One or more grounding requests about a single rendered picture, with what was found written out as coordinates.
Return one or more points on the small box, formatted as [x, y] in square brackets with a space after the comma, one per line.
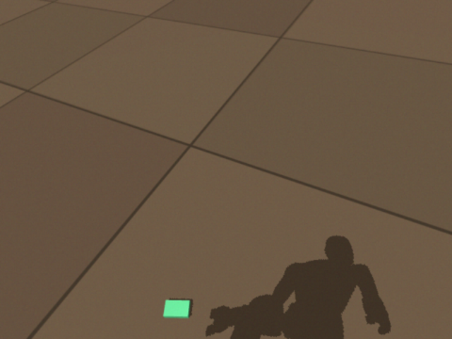
[177, 309]

